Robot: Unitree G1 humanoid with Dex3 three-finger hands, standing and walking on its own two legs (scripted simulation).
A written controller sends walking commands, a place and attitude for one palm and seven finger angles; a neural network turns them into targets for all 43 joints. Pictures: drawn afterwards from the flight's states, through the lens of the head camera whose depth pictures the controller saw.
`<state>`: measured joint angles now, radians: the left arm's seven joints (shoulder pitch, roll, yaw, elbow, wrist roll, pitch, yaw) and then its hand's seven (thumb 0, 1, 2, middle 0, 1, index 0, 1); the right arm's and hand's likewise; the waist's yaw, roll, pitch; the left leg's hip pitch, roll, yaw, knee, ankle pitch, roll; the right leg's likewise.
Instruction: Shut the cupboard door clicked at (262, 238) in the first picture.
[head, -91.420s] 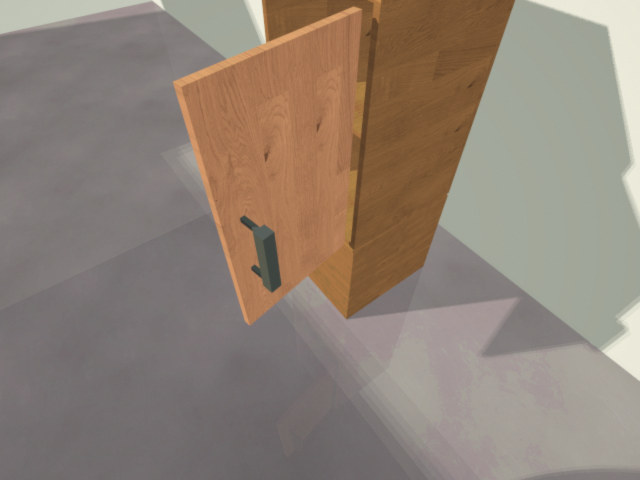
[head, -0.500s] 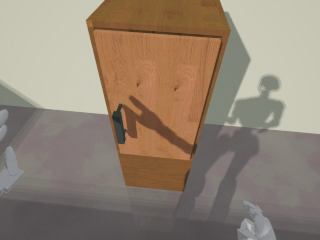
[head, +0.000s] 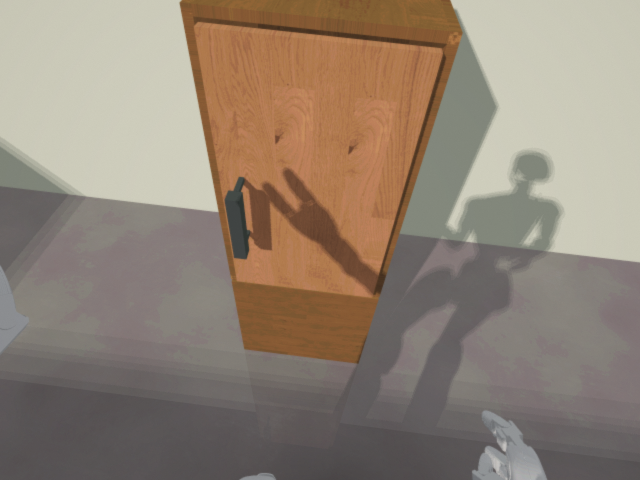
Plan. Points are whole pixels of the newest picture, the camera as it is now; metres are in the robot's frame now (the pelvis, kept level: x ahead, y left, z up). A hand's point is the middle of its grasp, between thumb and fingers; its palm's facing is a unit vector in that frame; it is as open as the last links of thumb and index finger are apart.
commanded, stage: step back with the hand held close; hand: left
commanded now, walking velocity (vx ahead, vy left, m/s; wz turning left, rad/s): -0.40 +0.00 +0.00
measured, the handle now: (240, 218) +0.58 +0.18 -0.07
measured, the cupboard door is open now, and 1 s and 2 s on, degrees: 0 0 0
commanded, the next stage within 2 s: stop stepping back and stand still in 0.54 s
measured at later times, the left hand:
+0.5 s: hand out of the picture +0.14 +0.29 +0.19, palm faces +0.50 -0.78 -0.38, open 7.4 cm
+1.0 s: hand out of the picture +0.09 +0.26 +0.18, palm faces +0.45 -0.84 -0.32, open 7.4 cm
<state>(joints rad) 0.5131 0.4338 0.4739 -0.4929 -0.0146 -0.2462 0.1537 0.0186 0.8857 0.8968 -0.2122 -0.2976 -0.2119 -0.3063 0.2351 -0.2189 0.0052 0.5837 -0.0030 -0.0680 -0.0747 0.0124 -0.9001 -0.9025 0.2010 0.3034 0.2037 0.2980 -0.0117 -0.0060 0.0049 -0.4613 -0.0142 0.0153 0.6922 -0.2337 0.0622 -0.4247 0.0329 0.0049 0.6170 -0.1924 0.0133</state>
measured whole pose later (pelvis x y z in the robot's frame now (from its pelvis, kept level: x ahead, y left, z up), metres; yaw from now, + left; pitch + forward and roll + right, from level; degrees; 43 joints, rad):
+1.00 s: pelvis -0.15 +0.00 +0.01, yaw -2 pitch +0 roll -2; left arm 0.44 0.37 0.45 -0.42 -0.06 -0.15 0.18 0.02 0.89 0.90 -0.20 -0.30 -0.20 -0.30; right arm 0.31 -0.19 0.01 0.68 0.00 -0.13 -0.08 0.02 -0.90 -0.90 0.20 0.30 0.20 0.30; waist -0.05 -0.04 -0.02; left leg -0.41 -0.02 -0.03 0.49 -0.11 0.01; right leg -0.18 0.05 0.02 0.58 -0.44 0.00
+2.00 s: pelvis -0.17 +0.03 +0.02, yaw +0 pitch -1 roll -1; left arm 0.38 0.17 -0.01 1.06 0.01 0.06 0.00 0.02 0.95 0.90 -0.20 -0.30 -0.20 -0.30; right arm 0.30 -0.22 0.02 1.04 -0.02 0.03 -0.02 0.01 -0.91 -0.90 0.20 0.30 0.20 0.30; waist 0.00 -0.05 0.05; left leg -0.32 -0.01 -0.01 0.49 -0.15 0.02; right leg -0.15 0.00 -0.04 0.46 -0.30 0.00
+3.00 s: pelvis -0.15 +0.02 +0.02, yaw +0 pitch -2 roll +0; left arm 0.35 0.14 0.02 1.14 0.01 0.01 0.03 0.01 0.91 0.90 -0.20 -0.29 -0.20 -0.30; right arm 0.30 -0.13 0.00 1.11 -0.01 0.01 -0.04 0.00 -0.91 -0.90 0.20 0.30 0.20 0.30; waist 0.00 0.00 0.05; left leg -0.26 0.00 -0.01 0.44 -0.15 0.01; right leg -0.10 0.00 -0.03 0.43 -0.30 -0.01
